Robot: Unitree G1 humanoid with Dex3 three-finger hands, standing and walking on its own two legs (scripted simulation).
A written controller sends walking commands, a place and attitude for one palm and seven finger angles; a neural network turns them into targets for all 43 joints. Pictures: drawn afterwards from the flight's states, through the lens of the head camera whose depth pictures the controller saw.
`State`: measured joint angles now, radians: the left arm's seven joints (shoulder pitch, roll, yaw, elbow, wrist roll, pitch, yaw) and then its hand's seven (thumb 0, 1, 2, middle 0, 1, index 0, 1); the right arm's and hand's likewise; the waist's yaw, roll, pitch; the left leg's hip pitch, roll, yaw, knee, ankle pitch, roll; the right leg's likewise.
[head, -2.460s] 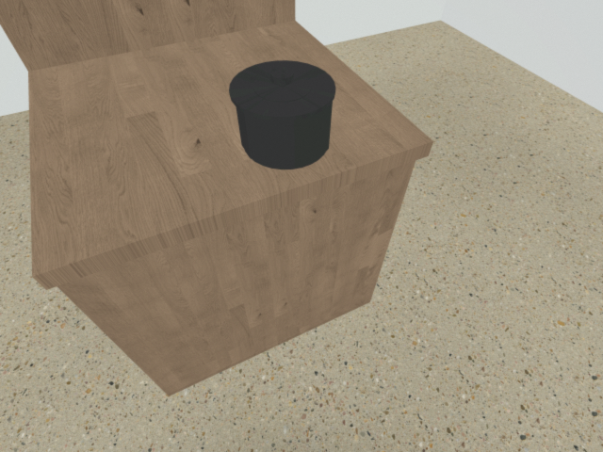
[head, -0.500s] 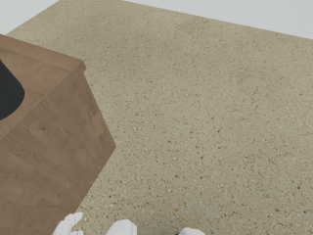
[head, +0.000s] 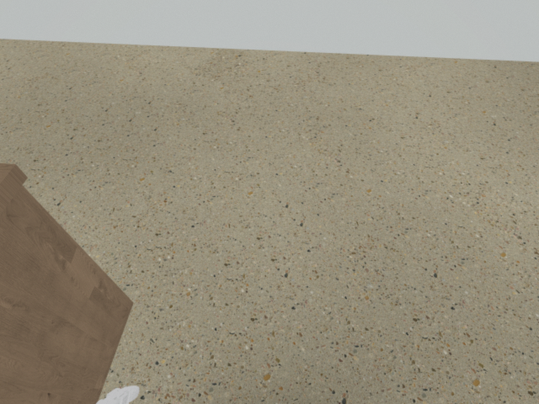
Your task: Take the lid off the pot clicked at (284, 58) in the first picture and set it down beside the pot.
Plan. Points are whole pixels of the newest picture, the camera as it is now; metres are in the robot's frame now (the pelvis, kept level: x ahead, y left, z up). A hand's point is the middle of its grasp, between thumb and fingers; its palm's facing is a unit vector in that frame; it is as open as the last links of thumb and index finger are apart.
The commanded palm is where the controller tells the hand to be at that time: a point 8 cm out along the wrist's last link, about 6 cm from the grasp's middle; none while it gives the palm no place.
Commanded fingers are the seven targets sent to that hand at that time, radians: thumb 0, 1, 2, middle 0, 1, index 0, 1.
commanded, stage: walk to a spot facing it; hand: left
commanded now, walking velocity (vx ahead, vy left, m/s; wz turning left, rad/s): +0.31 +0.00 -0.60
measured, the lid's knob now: out of the picture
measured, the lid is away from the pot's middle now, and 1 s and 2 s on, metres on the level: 0.00 0.00 0.00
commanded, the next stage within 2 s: turn to face it in 0.80 s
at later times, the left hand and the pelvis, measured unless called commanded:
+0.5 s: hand (167, 387) +0.17 +0.20 -0.18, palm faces -0.18 -0.97 -0.18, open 7.4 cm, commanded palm none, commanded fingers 0.00 0.90 0.90 -0.20 -0.30 -0.20 -0.30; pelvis +0.15 +0.00 -0.01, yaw -16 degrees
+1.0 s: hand (306, 213) +0.53 -0.06 -0.15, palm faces -0.56 -0.79 -0.25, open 7.4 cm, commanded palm none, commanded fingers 0.00 0.90 0.90 -0.20 -0.30 -0.20 -0.30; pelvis +0.29 -0.13 -0.01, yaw -31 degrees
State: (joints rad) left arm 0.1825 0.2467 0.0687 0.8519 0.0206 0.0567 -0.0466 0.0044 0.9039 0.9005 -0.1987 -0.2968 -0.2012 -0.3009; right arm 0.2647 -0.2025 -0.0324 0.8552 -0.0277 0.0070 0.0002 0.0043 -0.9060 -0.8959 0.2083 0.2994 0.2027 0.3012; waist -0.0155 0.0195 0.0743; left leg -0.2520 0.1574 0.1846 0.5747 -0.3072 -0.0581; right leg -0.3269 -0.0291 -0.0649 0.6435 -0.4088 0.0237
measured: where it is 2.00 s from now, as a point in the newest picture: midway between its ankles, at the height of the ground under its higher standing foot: (337, 359)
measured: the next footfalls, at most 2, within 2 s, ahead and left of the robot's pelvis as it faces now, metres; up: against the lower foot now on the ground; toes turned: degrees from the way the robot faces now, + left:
left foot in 0.42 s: +0.27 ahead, +0.09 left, +0.00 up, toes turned -10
right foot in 0.90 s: +0.36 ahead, -0.27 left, +0.00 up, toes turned -36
